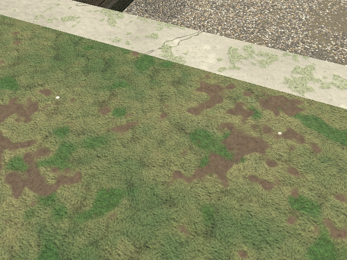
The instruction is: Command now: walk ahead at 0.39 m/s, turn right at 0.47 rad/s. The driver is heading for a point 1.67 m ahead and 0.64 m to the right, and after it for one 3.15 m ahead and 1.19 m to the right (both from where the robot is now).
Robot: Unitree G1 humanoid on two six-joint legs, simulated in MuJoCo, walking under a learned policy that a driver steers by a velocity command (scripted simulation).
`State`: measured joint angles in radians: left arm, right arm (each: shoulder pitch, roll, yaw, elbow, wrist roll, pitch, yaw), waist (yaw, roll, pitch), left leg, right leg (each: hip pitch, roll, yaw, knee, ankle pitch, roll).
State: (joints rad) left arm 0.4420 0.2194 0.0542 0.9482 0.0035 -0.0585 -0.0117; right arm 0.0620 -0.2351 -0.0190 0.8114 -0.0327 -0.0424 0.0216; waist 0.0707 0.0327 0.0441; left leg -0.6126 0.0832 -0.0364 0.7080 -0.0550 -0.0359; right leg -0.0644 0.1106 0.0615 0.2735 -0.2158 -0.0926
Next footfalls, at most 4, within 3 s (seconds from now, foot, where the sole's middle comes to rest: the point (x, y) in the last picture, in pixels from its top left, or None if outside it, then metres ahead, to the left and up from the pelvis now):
0.14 left None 0.24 0.12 -0.78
0.60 right None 0.13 -0.08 -0.78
1.06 left None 0.20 0.09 -0.78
1.32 right None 0.06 -0.07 -0.78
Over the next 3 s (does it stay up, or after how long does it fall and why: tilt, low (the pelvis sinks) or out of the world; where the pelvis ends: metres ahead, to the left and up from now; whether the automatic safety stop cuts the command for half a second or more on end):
stays up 0.20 0.00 -0.02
